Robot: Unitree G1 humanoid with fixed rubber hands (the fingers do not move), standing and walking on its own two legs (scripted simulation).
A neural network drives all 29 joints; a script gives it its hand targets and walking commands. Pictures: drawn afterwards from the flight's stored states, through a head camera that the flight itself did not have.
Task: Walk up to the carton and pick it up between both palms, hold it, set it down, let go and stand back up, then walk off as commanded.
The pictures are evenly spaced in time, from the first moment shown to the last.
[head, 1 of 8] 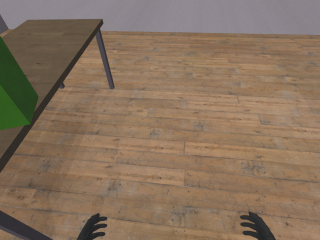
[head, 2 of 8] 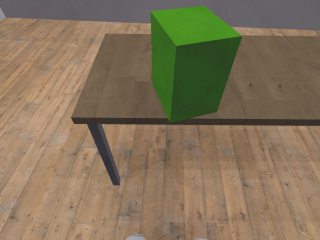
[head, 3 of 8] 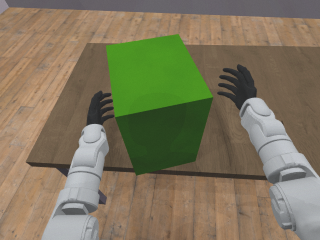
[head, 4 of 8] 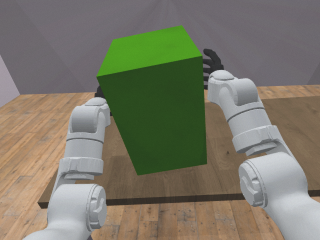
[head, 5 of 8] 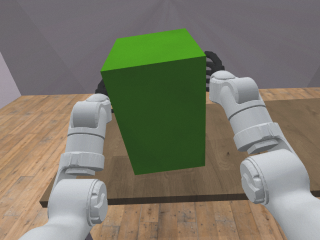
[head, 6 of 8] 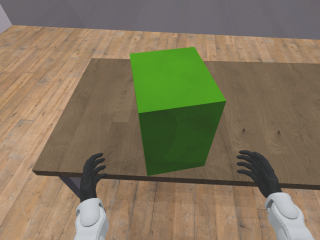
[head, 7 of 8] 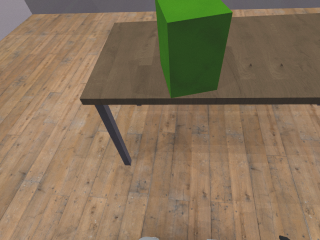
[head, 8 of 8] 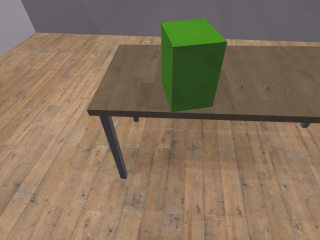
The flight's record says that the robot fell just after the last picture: no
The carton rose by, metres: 0.20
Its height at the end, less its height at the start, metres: +0.00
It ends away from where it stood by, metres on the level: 0.03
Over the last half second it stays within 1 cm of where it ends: yes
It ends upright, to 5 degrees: yes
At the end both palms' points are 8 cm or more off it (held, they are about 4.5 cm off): yes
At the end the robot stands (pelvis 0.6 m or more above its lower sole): yes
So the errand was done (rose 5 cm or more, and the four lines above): yes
